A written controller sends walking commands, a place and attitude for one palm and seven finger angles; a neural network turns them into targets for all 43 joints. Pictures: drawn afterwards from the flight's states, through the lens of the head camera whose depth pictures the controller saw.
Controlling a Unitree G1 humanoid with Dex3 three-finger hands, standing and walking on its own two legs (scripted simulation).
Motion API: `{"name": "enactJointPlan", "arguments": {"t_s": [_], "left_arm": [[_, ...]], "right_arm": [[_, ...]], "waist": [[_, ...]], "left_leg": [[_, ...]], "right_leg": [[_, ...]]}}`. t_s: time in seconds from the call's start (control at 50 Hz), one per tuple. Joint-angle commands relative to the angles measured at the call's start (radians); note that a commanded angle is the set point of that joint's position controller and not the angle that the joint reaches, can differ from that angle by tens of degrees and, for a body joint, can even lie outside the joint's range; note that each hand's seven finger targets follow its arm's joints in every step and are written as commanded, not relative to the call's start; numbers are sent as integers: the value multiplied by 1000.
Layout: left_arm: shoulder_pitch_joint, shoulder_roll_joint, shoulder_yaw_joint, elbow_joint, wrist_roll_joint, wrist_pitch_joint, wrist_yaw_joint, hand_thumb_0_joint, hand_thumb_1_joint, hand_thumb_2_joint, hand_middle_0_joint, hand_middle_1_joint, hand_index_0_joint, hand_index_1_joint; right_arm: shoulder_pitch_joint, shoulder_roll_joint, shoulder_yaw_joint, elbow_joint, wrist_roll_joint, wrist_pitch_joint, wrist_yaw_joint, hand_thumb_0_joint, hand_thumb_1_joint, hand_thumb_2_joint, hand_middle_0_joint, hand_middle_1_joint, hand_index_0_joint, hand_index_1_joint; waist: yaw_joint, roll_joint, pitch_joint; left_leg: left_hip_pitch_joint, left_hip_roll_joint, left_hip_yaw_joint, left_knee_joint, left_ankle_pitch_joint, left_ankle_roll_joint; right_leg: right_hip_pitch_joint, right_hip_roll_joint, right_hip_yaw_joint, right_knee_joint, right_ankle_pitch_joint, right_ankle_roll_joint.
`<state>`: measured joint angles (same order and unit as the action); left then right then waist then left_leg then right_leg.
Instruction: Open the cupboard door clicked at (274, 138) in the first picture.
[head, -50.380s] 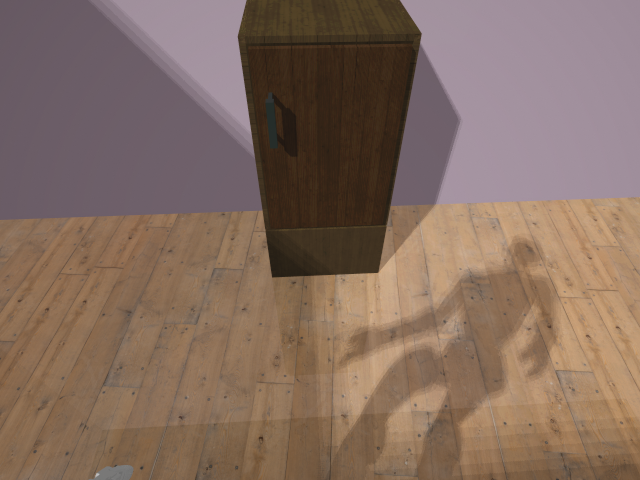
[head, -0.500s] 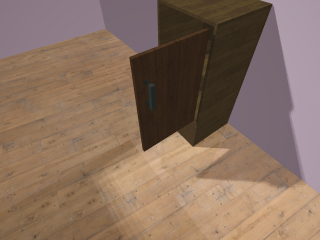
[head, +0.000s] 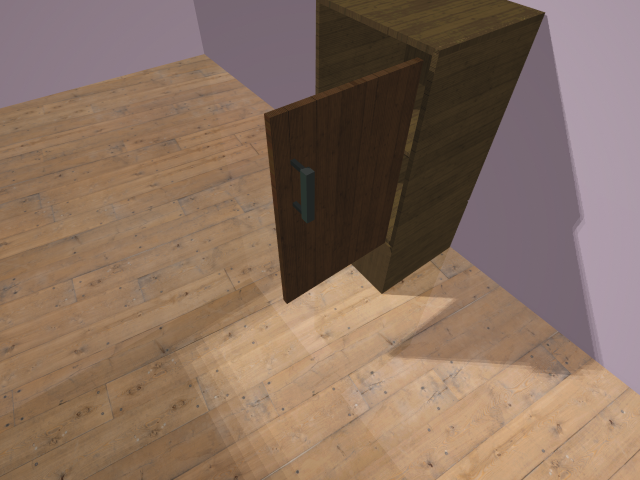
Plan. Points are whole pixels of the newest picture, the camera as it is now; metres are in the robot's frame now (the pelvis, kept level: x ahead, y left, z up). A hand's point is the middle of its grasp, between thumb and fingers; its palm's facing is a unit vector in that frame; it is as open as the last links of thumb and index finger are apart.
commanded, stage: look to check the result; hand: left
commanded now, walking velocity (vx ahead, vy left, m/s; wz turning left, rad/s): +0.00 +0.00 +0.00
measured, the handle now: (302, 191) +0.65 +0.07 -0.05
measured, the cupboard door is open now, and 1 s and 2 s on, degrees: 90 90 90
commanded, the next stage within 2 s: stand and wait in 0.54 s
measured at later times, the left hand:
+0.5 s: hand out of the picture +0.02 +0.17 -0.18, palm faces +0.02 -0.98 -0.19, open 7.4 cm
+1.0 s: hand out of the picture +0.05 +0.19 -0.17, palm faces +0.01 -0.97 -0.23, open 7.4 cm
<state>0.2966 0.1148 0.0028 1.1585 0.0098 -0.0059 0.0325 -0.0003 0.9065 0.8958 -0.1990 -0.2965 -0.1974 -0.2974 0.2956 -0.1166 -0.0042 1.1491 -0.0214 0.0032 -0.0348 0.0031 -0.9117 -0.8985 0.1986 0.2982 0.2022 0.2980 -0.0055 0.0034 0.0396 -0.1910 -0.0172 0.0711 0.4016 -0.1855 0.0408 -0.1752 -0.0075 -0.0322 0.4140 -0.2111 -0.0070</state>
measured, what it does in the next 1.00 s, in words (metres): stands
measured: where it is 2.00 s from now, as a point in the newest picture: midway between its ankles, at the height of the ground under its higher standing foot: outside the picture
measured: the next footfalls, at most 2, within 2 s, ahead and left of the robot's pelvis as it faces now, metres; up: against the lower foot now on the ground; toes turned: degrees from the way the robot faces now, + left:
none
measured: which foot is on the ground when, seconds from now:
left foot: down 0.00-1.00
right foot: down 0.00-1.00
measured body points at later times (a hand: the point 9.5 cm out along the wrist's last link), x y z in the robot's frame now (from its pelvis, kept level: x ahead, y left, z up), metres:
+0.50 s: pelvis +0.02 +0.00 +0.00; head +0.03 +0.00 +0.45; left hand +0.02 +0.22 -0.16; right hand +0.02 -0.22 -0.16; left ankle +0.02 +0.09 -0.74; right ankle +0.01 -0.11 -0.74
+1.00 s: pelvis +0.03 -0.01 +0.00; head +0.04 -0.01 +0.45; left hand +0.05 +0.24 -0.15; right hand +0.05 -0.25 -0.16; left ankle +0.02 +0.09 -0.74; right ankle +0.01 -0.11 -0.74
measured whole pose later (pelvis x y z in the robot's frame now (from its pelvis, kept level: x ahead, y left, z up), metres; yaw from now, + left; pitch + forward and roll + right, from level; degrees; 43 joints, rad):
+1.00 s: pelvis +0.03 -0.01 +0.00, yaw +0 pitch -1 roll +0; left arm 0.21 0.19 0.01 1.15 0.01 -0.02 0.02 0.00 0.90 0.90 -0.20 -0.30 -0.20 -0.30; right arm 0.20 -0.20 0.00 1.15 -0.02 -0.01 -0.03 0.00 -0.91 -0.90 0.20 0.30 0.20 0.30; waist -0.01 0.01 0.05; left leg -0.13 -0.02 0.06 0.35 -0.20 0.03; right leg -0.11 0.00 -0.04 0.35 -0.22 -0.01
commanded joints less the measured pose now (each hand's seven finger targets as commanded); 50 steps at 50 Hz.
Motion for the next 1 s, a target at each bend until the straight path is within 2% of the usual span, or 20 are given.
{"name": "enactJointPlan", "arguments": {"t_s": [0.0, 0.16, 0.28, 0.3, 0.42, 0.5, 0.98], "left_arm": [[71, 101, 21, -26, 4, -9, 9, 0, 900, 900, -200, -300, -200, -300], [59, 109, 20, -27, 3, -11, 9, 0, 900, 900, -200, -300, -200, -300], [47, 121, 20, -30, 2, -12, 8, 0, 900, 900, -200, -300, -200, -300], [48, 130, 22, -31, 2, -14, 8, 0, 900, 900, -200, -300, -200, -300], [26, 144, 26, -35, 2, -18, 8, 0, 900, 900, -200, -300, -200, -300], [17, 152, 25, -37, 2, -18, 7, 0, 900, 900, -200, -300, -200, -300], [-47, 218, 30, -46, -1, -27, 0, 0, 900, 900, -200, -300, -200, -300]], "right_arm": [[61, -96, -16, -25, 2, -11, -5, 0, -900, -900, 200, 300, 200, 300], [50, -103, -17, -21, 2, -17, -4, 0, -900, -900, 200, 300, 200, 300], [36, -114, -16, -19, 3, -18, -3, 0, -900, -900, 200, 300, 200, 300], [31, -122, -17, -22, 5, -19, -3, 0, -900, -900, 200, 300, 200, 300], [13, -137, -19, -19, 4, -25, -4, 0, -900, -900, 200, 300, 200, 300], [0, -150, -19, -21, 4, -23, -3, 0, -900, -900, 200, 300, 200, 300], [-66, -214, -21, -26, 3, -27, -1, 0, -900, -900, 200, 300, 200, 300]], "waist": [[0, 6, 66], [-3, -5, 38], [-3, 5, 38], [1, -9, 42], [-2, -11, 7], [1, 0, 33], [-2, -12, -9]], "left_leg": [[-25, 121, -141, -121, -72, -1], [8, 122, -137, -112, -5, 1], [18, 122, -133, -111, 19, -1], [19, 122, -132, -106, 33, 1], [52, 125, -131, -98, 105, 2], [44, 123, -131, -105, 87, 0], [94, 130, -130, -109, 163, -6]], "right_leg": [[-63, -80, 87, -86, -14, -35], [-51, -87, 91, -81, 20, -32], [-43, -89, 90, -82, 33, -30], [-43, -89, 91, -85, 40, -32], [-17, -96, 92, -86, 84, -31], [-24, -95, 93, -96, 67, -31], [29, -108, 97, -124, 151, -35]]}}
